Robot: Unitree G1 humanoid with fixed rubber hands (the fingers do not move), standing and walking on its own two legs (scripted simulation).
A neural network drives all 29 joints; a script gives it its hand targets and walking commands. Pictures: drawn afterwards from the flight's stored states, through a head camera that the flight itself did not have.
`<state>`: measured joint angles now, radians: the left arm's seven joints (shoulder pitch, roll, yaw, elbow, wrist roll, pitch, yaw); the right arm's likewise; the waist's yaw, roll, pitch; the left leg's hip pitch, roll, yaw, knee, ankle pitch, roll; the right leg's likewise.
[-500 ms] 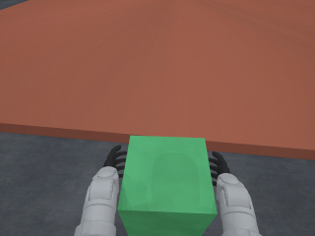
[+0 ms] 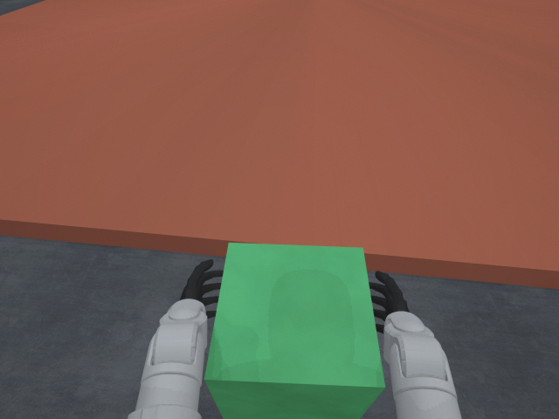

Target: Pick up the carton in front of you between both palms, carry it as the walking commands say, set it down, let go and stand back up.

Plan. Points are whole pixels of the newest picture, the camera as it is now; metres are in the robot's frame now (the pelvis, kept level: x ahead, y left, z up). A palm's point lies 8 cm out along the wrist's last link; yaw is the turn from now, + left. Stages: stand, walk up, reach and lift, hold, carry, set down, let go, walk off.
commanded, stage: reach and lift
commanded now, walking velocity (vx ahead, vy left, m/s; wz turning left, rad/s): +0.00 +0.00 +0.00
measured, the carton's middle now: (291, 340) +0.29 +0.00 -0.05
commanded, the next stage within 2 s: hold in 0.30 s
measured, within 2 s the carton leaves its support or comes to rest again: neither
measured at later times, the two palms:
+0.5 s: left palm (185, 308) +0.28 +0.15 +0.05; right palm (399, 322) +0.27 -0.14 +0.04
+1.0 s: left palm (186, 309) +0.28 +0.15 +0.05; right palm (399, 321) +0.27 -0.15 +0.04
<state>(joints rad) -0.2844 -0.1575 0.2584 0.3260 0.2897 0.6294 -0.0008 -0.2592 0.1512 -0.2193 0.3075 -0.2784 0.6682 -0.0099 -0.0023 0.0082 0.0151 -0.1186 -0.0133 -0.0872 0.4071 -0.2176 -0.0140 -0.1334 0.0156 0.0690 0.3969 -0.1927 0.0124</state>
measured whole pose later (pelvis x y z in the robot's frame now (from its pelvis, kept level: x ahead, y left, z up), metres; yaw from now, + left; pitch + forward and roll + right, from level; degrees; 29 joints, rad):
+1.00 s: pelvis -0.01 +0.00 +0.00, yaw +0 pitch -8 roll +0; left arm -0.29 -0.16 0.25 0.25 0.29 0.73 -0.01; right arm -0.27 0.15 -0.21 0.24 -0.27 0.77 -0.01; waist 0.00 0.01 0.04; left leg -0.06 -0.01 -0.09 0.39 -0.20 -0.01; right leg -0.07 0.02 0.07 0.38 -0.18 0.01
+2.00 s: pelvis +0.09 +0.02 +0.00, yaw +0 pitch +5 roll -2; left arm -0.09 -0.13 0.10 -0.33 0.09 1.02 0.08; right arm -0.07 0.13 -0.05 -0.33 -0.12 1.05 -0.09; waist 0.00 0.04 -0.17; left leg -0.18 0.05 0.00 0.42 -0.34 0.00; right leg -0.37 0.01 -0.16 0.48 -0.31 0.01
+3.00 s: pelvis +0.68 +0.05 -0.03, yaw +4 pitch +4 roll +0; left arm -0.51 -0.14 0.28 -0.11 0.01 1.08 0.20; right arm -0.50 0.10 -0.27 -0.13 -0.01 1.13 -0.23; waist 0.05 0.03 0.01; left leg -0.39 0.04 0.02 1.25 -0.44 0.05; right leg -0.51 -0.01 -0.19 0.63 -0.20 -0.10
